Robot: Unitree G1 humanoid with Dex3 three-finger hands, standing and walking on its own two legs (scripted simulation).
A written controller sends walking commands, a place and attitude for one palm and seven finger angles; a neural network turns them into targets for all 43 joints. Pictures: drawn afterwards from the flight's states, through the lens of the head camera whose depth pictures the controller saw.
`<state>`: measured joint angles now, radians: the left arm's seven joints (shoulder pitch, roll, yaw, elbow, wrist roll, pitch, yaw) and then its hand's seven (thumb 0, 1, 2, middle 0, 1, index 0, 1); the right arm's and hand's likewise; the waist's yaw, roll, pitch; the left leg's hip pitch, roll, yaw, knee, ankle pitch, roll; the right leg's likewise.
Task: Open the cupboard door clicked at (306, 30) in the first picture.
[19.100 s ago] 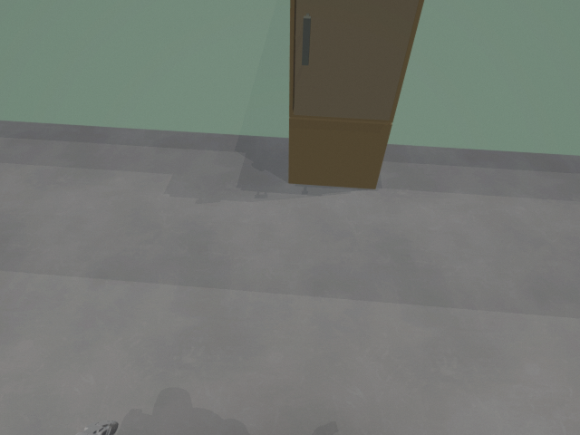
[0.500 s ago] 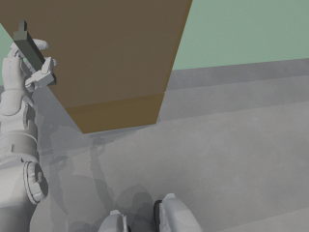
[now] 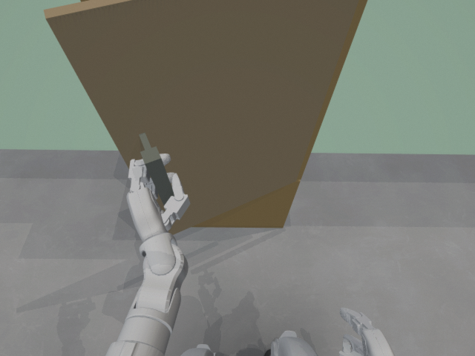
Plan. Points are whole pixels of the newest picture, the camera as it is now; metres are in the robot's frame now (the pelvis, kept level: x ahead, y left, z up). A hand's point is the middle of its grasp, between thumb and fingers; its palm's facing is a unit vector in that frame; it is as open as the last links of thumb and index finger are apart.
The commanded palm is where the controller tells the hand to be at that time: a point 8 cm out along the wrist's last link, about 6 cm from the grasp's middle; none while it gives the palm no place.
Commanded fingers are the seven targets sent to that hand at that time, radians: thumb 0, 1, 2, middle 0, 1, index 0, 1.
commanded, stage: pull the door open along its arc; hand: left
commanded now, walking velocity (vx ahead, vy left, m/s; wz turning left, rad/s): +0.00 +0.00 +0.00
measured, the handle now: (158, 174) +0.41 +0.16 +0.04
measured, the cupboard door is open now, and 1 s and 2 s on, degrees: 26 44 43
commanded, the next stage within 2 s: open thumb and fingers to let go in 0.24 s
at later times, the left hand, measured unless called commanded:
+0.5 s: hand (222, 241) +0.29 +0.04 +0.04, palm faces +0.44 -0.90 -0.05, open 6.6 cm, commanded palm +0.24 +0.09 +0.04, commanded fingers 0.00 0.27 0.63 -0.35 -1.28 -0.35 -1.28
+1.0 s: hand (220, 243) +0.28 +0.05 +0.04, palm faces +0.43 -0.90 -0.03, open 14.2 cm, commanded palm +0.24 +0.10 +0.04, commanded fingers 0.00 -0.50 0.30 -0.20 -0.60 -0.20 -0.60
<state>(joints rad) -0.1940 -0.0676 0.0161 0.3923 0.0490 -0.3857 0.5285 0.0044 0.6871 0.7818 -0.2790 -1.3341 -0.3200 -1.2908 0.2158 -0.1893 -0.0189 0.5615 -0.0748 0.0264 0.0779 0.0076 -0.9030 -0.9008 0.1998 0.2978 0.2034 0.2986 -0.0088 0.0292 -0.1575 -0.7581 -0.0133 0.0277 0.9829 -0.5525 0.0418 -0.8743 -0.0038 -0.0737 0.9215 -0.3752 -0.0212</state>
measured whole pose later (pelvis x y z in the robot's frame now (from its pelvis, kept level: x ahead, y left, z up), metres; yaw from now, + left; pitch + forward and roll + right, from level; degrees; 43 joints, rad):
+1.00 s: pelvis -0.05 -0.06 +0.00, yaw +3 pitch +13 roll +2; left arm -0.09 -0.08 -0.09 0.37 0.05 -0.38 0.56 -0.01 -0.44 0.32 -0.29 -1.02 -0.27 -1.02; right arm 0.17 -0.20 -0.02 0.63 -0.08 -0.06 -0.02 0.01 -0.90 -0.90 0.20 0.30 0.20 0.30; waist -0.02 0.03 -0.12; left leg -0.73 -0.01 -0.01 0.98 -0.48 -0.03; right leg -0.86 -0.01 -0.12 0.97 -0.35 -0.10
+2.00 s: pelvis -0.03 -0.01 -0.02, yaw +2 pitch +15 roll -1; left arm 0.32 0.09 -0.16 -0.08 -0.04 -0.34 0.04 -0.02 -0.50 0.30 -0.16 -0.30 -0.15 -0.30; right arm 0.25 -0.21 0.03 0.43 -0.02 -0.08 0.00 0.01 -0.90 -0.90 0.20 0.30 0.21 0.30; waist 0.01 0.03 -0.13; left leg -0.77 -0.04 0.01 1.10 -0.58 0.04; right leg -0.89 -0.03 -0.09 1.05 -0.41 -0.03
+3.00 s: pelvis -0.02 -0.02 +0.00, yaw +2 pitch +10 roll -2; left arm 0.56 0.25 0.13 -0.29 -0.26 -0.23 -0.20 -0.02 -0.50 0.30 -0.15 -0.30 -0.15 -0.30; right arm 0.29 -0.24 0.03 0.43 0.04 -0.16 -0.07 0.01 -0.90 -0.90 0.20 0.30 0.21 0.30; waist 0.01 0.06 -0.13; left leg -0.62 -0.01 -0.03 1.00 -0.55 0.02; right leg -0.71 0.00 -0.12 0.92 -0.38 -0.05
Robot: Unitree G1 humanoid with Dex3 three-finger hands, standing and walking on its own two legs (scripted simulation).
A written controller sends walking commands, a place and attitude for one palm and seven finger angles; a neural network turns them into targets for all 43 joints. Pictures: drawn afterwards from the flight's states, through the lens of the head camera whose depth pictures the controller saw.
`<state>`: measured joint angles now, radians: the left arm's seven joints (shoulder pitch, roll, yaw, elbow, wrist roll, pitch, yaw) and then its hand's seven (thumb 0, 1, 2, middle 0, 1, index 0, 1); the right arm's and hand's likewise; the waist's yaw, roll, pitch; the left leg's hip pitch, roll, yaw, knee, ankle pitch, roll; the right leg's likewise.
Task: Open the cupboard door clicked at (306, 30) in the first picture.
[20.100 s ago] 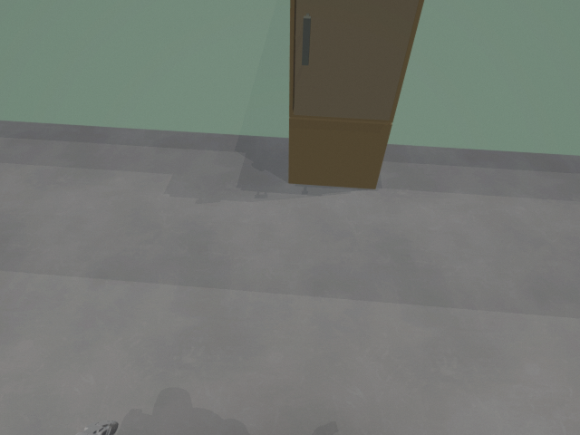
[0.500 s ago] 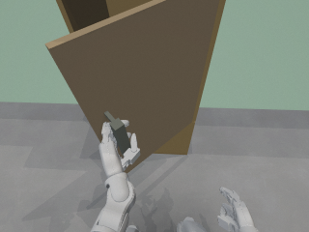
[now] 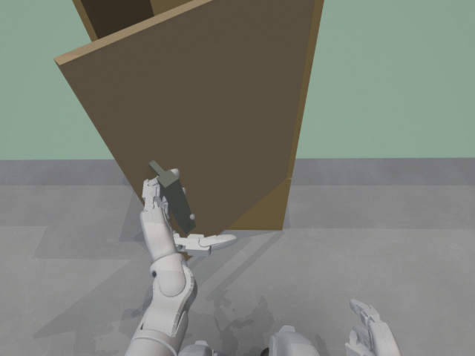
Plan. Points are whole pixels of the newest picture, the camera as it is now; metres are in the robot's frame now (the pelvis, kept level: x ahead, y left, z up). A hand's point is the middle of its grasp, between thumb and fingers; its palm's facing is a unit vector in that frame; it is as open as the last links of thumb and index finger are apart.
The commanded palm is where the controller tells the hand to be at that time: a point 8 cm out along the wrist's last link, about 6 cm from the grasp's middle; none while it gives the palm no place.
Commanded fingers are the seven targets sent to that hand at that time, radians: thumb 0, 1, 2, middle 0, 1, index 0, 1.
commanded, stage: open thumb and fingers to let go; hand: left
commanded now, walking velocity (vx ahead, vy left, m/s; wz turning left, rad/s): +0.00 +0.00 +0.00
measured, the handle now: (172, 198) +0.37 +0.13 +0.04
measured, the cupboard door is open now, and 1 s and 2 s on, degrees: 44 43 43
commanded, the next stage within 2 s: slide the hand sideways off the handle in 0.16 s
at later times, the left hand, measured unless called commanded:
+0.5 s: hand (179, 233) +0.31 +0.10 +0.04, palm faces -0.15 -0.99 -0.03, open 16.2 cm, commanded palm +0.28 +0.15 +0.04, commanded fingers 0.00 -0.50 0.30 -0.15 -0.30 -0.15 -0.30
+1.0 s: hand (156, 258) +0.27 +0.14 +0.04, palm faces -0.06 -1.00 -0.02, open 16.3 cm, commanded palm +0.24 +0.20 +0.04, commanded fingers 0.00 -0.50 0.30 -0.15 -0.30 -0.15 -0.30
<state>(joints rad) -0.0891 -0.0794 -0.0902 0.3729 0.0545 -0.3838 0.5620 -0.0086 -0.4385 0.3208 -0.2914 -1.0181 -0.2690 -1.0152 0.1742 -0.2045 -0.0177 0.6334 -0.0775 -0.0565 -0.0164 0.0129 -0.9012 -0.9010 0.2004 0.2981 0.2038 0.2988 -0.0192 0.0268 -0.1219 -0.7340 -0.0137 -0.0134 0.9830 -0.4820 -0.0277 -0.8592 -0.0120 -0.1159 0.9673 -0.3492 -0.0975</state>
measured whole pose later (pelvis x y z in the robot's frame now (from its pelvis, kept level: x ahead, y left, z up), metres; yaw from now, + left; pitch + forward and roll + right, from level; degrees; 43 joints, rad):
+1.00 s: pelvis +0.02 +0.05 -0.01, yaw -1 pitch +15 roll -1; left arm 0.32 0.09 -0.16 -0.08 -0.04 -0.34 0.04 -0.02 -0.50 0.30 -0.16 -0.30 -0.15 -0.30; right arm 0.25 -0.21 0.03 0.43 -0.02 -0.08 0.00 0.01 -0.90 -0.90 0.20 0.30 0.21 0.30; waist 0.01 0.03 -0.13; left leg -0.77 -0.04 0.01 1.10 -0.58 0.04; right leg -0.89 -0.03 -0.09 1.05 -0.41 -0.03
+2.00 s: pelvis +0.03 +0.04 +0.01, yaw -1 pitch +10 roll -2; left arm 0.56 0.25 0.13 -0.29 -0.26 -0.23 -0.20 -0.02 -0.50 0.30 -0.15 -0.30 -0.15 -0.30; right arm 0.29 -0.24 0.03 0.43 0.04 -0.16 -0.07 0.01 -0.90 -0.90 0.20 0.30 0.21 0.30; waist 0.01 0.06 -0.13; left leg -0.62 -0.01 -0.03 1.00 -0.55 0.02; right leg -0.71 0.00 -0.12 0.92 -0.38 -0.05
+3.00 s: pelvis +0.05 +0.05 +0.07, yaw -3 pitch -4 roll -1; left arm 0.46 0.34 0.33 -0.38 -0.04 -0.11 0.09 0.01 0.86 0.88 -0.21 -0.30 -0.20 -0.30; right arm 0.20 -0.23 0.02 0.64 -0.01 -0.14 -0.06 0.01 -0.90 -0.90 0.20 0.30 0.21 0.30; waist 0.07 0.06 0.03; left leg -0.01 -0.02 0.02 0.39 -0.30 0.04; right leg -0.13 0.02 -0.06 0.37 -0.16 -0.02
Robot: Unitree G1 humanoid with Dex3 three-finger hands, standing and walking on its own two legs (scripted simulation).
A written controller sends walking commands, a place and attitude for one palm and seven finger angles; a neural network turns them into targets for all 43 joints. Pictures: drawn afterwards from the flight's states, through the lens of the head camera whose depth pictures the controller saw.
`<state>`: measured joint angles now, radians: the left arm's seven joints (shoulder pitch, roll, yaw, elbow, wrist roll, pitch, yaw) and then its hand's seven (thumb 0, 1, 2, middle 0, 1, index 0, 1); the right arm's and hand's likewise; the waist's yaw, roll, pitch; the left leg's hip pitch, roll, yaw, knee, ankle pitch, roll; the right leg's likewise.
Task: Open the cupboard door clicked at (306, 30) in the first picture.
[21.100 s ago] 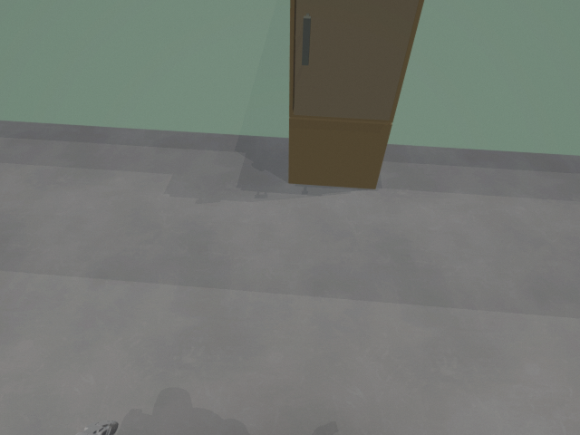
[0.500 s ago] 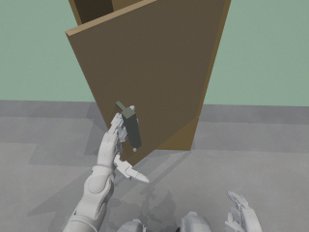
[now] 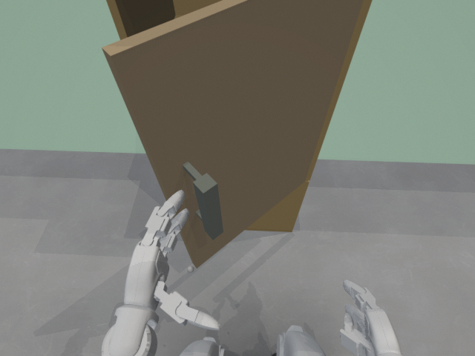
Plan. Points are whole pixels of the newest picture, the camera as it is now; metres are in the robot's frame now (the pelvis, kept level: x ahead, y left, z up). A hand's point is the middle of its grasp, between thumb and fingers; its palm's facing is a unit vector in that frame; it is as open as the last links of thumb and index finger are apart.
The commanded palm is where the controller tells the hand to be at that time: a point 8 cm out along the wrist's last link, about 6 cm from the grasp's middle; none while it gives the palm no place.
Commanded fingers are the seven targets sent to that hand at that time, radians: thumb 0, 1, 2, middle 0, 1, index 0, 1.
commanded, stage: slide the hand sideways off the handle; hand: left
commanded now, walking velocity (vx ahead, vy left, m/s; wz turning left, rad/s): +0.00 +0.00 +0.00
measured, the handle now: (202, 202) +0.35 +0.09 +0.06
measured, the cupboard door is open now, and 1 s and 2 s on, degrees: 43 43 43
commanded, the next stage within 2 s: draw the hand back to the body in 0.46 s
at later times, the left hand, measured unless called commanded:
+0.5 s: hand (159, 298) +0.20 +0.13 +0.05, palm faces -0.02 -1.00 -0.06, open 16.3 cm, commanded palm +0.18 +0.18 +0.05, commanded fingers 0.00 -0.50 0.30 -0.15 -0.30 -0.15 -0.30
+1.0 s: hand (117, 288) +0.20 +0.16 +0.11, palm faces +0.00 -1.00 -0.10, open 16.3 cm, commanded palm +0.16 +0.22 +0.13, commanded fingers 0.00 -0.40 0.34 -0.15 -0.30 -0.15 -0.30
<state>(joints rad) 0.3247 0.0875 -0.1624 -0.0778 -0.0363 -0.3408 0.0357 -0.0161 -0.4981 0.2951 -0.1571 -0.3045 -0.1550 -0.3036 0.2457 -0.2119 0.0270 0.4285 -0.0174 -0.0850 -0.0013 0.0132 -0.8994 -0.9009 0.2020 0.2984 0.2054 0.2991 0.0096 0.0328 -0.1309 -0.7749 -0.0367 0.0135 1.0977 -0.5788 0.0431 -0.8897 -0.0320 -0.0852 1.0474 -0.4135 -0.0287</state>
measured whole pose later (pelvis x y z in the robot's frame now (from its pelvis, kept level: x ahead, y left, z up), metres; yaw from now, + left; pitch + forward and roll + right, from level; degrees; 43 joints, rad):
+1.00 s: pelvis +0.01 -0.01 +0.02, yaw +0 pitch +10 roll -2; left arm 0.56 0.25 0.13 -0.29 -0.26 -0.23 -0.20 -0.02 -0.50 0.30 -0.15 -0.30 -0.15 -0.30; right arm 0.29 -0.24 0.03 0.43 0.04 -0.16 -0.07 0.01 -0.90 -0.90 0.20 0.30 0.21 0.30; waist 0.01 0.06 -0.13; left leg -0.62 -0.01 -0.03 1.00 -0.55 0.02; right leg -0.71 0.00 -0.12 0.92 -0.38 -0.05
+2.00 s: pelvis +0.03 +0.00 +0.08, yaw -2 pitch -4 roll -1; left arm 0.46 0.34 0.33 -0.38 -0.04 -0.11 0.09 0.01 0.86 0.88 -0.21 -0.30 -0.20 -0.30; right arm 0.20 -0.23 0.02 0.64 -0.01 -0.14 -0.06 0.01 -0.90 -0.90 0.20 0.30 0.21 0.30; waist 0.07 0.06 0.03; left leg -0.01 -0.02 0.02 0.39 -0.30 0.04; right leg -0.13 0.02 -0.06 0.37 -0.16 -0.02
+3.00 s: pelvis -0.06 +0.00 +0.05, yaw -1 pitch -1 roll +1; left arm 0.47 0.35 0.42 -0.51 0.03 -0.20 0.18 0.01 0.89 0.89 -0.21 -0.30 -0.21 -0.30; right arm 0.26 -0.20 0.00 0.59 -0.03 -0.07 -0.09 0.01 -0.90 -0.90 0.20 0.30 0.21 0.30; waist -0.02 -0.03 0.01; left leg -0.38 -0.05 0.04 0.73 -0.37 0.05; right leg -0.48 0.00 -0.01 0.65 -0.16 -0.02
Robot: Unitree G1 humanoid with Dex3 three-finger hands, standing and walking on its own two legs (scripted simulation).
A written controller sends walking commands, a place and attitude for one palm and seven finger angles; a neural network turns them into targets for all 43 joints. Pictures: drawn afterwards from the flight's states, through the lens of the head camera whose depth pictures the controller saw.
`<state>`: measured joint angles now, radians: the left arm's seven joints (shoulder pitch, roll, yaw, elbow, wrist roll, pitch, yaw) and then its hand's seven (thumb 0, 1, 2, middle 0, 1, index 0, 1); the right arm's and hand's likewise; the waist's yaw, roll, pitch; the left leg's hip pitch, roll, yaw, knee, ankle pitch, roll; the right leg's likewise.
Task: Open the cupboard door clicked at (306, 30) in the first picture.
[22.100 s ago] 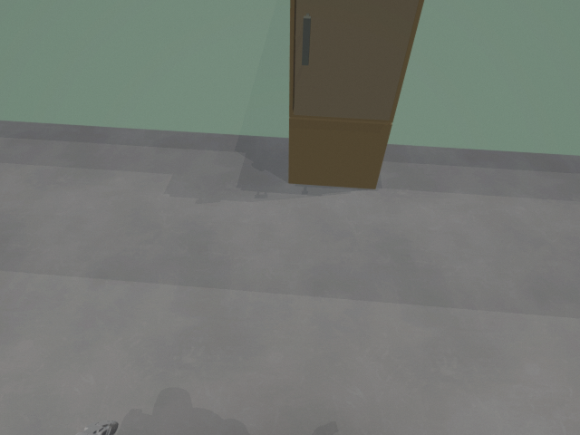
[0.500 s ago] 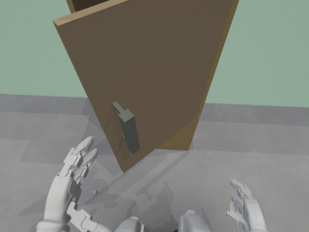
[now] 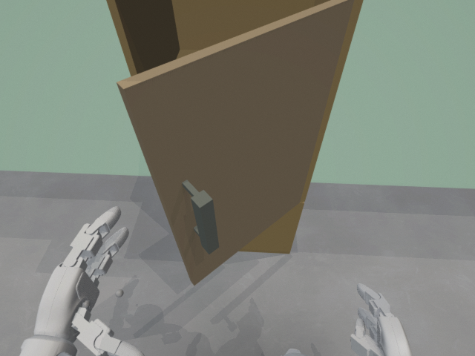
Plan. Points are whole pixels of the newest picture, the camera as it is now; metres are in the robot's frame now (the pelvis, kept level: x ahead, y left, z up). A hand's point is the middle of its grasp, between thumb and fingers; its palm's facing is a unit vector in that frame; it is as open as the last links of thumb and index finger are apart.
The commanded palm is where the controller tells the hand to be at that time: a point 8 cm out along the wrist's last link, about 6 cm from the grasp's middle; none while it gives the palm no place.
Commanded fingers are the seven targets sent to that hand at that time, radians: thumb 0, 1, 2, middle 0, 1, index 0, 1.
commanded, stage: draw the hand back to the body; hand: left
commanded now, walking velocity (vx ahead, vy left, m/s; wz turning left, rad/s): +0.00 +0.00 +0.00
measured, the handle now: (199, 217) +0.35 +0.10 +0.03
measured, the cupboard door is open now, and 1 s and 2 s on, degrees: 43 43 43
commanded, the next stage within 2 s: step back with the hand held close in 1.14 s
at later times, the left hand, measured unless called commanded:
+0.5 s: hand (40, 252) +0.21 +0.25 +0.17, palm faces +0.31 -0.86 -0.41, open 12.3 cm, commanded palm +0.16 +0.29 +0.19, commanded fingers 0.00 0.48 0.72 -0.19 -0.30 -0.19 -0.30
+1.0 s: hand (2, 225) +0.22 +0.27 +0.21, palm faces +0.41 -0.81 -0.41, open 7.6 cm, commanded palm +0.17 +0.31 +0.23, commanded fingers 0.00 0.90 0.90 -0.20 -0.30 -0.20 -0.30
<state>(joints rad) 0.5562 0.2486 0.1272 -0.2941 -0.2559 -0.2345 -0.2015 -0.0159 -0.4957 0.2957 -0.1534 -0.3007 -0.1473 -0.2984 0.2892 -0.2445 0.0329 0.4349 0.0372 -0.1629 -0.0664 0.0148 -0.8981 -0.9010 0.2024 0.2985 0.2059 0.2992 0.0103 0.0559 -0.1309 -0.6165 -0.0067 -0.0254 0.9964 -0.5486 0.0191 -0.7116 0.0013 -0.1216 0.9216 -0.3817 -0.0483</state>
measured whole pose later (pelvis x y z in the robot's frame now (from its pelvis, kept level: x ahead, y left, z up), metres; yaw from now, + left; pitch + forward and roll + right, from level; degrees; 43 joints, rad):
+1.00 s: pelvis +0.02 +0.01 +0.06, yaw -2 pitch -4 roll -1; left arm 0.46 0.34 0.33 -0.38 -0.04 -0.11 0.09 0.01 0.86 0.88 -0.21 -0.30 -0.20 -0.30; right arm 0.20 -0.23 0.02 0.64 -0.01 -0.14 -0.06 0.01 -0.90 -0.90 0.20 0.30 0.21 0.30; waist 0.07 0.06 0.03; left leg -0.01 -0.02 0.02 0.39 -0.30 0.04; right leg -0.13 0.02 -0.06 0.37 -0.16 -0.02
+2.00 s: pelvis -0.07 +0.02 +0.03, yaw -1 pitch -1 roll +1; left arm 0.47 0.35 0.42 -0.51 0.03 -0.20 0.18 0.01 0.89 0.89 -0.21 -0.30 -0.21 -0.30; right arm 0.26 -0.20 0.00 0.59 -0.03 -0.07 -0.09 0.01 -0.90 -0.90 0.20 0.30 0.21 0.30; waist -0.02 -0.03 0.01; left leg -0.38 -0.05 0.04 0.73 -0.37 0.05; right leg -0.48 0.00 -0.01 0.65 -0.16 -0.02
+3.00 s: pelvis -0.25 +0.01 +0.06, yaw -3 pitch +0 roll +0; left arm 0.58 0.44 0.44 -0.51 -0.01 -0.20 0.14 0.01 0.89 0.89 -0.22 -0.30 -0.21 -0.30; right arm 0.27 -0.19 0.02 0.64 -0.01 -0.14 -0.08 0.01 -0.90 -0.90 0.20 0.30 0.21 0.30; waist -0.03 -0.07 -0.01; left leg -0.27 -0.01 0.03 0.49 -0.22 0.02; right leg -0.29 0.03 0.00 0.53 -0.27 -0.01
